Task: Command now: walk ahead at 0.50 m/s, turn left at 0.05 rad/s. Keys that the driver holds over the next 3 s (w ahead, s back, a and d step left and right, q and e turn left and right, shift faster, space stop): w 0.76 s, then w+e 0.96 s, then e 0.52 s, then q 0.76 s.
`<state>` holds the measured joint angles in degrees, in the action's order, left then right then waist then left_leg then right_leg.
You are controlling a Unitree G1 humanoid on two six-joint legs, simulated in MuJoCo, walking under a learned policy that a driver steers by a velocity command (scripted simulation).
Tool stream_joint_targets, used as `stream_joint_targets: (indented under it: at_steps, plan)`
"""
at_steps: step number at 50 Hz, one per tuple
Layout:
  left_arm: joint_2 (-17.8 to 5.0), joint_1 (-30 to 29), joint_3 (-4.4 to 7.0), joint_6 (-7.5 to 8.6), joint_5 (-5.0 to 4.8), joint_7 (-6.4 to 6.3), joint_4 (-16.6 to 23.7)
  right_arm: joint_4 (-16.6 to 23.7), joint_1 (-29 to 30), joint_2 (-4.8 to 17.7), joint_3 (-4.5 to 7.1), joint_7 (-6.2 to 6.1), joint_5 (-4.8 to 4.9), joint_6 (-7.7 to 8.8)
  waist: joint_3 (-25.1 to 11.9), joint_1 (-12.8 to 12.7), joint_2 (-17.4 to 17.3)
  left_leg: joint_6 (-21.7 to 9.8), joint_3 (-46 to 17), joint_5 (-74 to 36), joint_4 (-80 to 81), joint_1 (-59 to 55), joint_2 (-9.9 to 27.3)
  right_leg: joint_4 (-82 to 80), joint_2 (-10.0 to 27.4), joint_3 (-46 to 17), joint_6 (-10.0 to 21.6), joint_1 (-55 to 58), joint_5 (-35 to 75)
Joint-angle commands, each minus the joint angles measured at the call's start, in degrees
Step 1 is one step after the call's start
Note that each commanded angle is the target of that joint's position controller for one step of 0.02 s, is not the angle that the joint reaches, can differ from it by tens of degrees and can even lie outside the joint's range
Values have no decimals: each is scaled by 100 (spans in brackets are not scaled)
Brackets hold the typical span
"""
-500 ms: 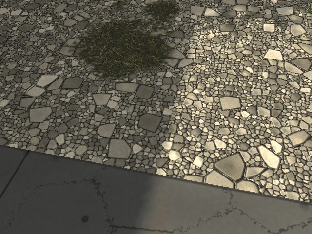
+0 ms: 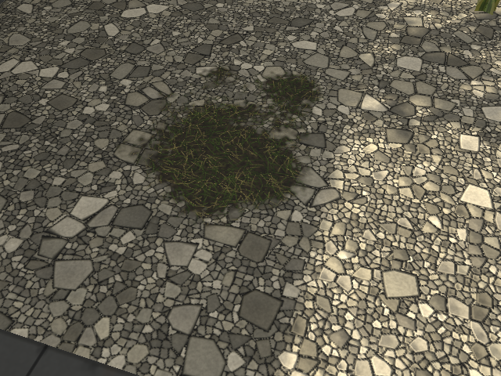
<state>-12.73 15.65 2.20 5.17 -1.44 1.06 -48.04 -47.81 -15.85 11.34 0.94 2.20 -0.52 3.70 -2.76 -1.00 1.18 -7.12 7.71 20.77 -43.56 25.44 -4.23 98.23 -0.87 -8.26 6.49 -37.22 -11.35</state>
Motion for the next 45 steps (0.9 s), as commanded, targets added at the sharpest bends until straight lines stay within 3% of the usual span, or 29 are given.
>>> stream_joint_targets:
  at_steps: [1,2,4,5,10,15,17,19,20,21,22,23,24,25,26,27,29,31,35,37,41,44,45]
  plan:
    - [66,294,-165,-89,-59,-61,522,7,414,-387,-145,102,8,236,464,-506,-96,-230,-1398,-1785,2625,77,1061,-892,275,-204,67,-728,434]
    - [-1,189,-162,-130,-33,-67,535,-90,332,-300,-159,113,-38,286,406,-482,-218,-104,-1009,-2323,2811,105,948,-1297,233,27,102,-713,752]
    - [-91,-222,-170,-136,164,-26,746,-288,-39,136,-62,6,40,335,349,-334,-516,-90,-800,-3063,3108,-75,854,-2398,247,483,-99,-617,1229]
    - [-145,-515,-153,-122,179,-19,813,-372,-277,250,-46,-71,29,320,269,-206,-572,-93,-832,-3195,3224,-430,887,-2915,318,690,-199,-646,1420]
    - [-133,-2002,-150,-129,3,71,1205,-639,-1141,664,22,-333,99,282,291,460,-465,148,-1240,-3223,3542,-2332,1358,-5365,407,866,-471,-954,1770]
    - [-180,-2828,-134,-44,-34,243,1456,-791,-1476,786,89,-313,94,137,603,707,-513,15,-1270,-3749,3259,-3709,1748,-6557,307,1005,-362,-1195,1184]
    - [-209,-2882,-133,24,-36,319,1466,-811,-1440,879,124,-329,74,88,592,614,-586,-33,-1128,-4688,2937,-3785,1758,-6914,146,1173,-252,-676,933]
    - [-406,-2480,-49,58,12,312,1333,-787,-1345,1074,197,-348,82,48,295,348,-871,-55,-1097,-6309,2395,-3815,1764,-7097,-136,1341,-85,261,670]
    - [-588,-1959,44,55,30,279,1179,-743,-1238,1148,235,-346,81,18,-17,66,-974,-29,-1052,-6937,1861,-3783,1706,-7276,-279,1405,37,992,687]
    - [-824,-1038,167,43,52,219,881,-649,-995,1198,253,-323,63,12,-498,-391,-987,39,-961,-6971,1000,-3204,1571,-7339,-201,1291,259,2405,1136]
    - [-1160,185,283,7,152,113,575,-446,-710,1108,215,-308,-6,66,-1241,-866,-682,105,-929,-5435,-390,-1721,1368,-6913,645,385,613,4470,1488]
    - [-1454,648,352,-24,249,58,474,-395,-1360,338,-13,-205,-40,177,-2116,-544,815,549,-894,-861,-2706,854,228,-7122,2215,-2356,1666,6789,906]
    - [-986,566,250,-75,202,14,412,-516,-1288,680,67,-154,59,311,-2188,-622,625,455,-1728,909,-3656,1317,201,-7753,2292,-3171,1627,6452,426]
    - [-808,-28,186,-82,130,-17,475,-270,-707,1067,197,-125,245,386,-1066,-436,482,422,-1696,463,-3722,1600,519,-8073,2027,-2186,1300,5323,298]
    - [-675,-408,139,-53,116,0,500,-127,-303,1057,197,-160,286,413,-460,-211,95,445,-1459,25,-3509,1491,764,-8372,1781,-1453,1123,4332,656]
    - [-505,-588,93,-4,134,41,491,-90,-160,1002,229,-215,246,375,-56,-32,-128,495,-1312,-254,-3242,1417,908,-8594,1556,-983,1020,3675,1067]
    - [-378,-596,53,76,189,87,368,-82,-387,757,223,-248,179,245,79,273,109,542,-1272,-469,-2911,978,1137,-8856,1251,-442,901,2985,1369]
    - [-510,-445,76,129,135,92,216,20,-276,616,209,-278,126,144,259,348,210,650,-1163,-518,-2552,1123,1279,-8996,1175,-149,889,2636,1689]
    - [-865,-84,163,93,172,-26,82,387,704,575,158,-267,48,127,439,121,122,829,-963,-1754,-789,1231,1302,-9065,933,369,712,2347,2009]
    - [-986,172,190,73,121,-61,9,505,1214,489,106,-228,67,157,421,-86,120,798,-826,-2356,176,855,1103,-9054,848,541,573,2398,1974]
    - [-1048,687,223,-22,-12,-80,-213,790,1954,654,127,-133,137,201,524,-321,152,745,-954,-2456,1098,929,900,-8752,1203,138,543,3254,1615]
    - [-1165,648,291,-133,2,-156,-239,832,1828,920,224,-63,122,294,419,-84,257,607,-1036,-1921,1559,455,761,-8258,1423,-203,388,3652,1700]
    - [-1179,559,299,-161,14,-172,-220,734,1435,1026,290,-72,114,321,211,162,298,509,-944,-1799,1721,-171,653,-7843,1318,-159,296,3607,2176]
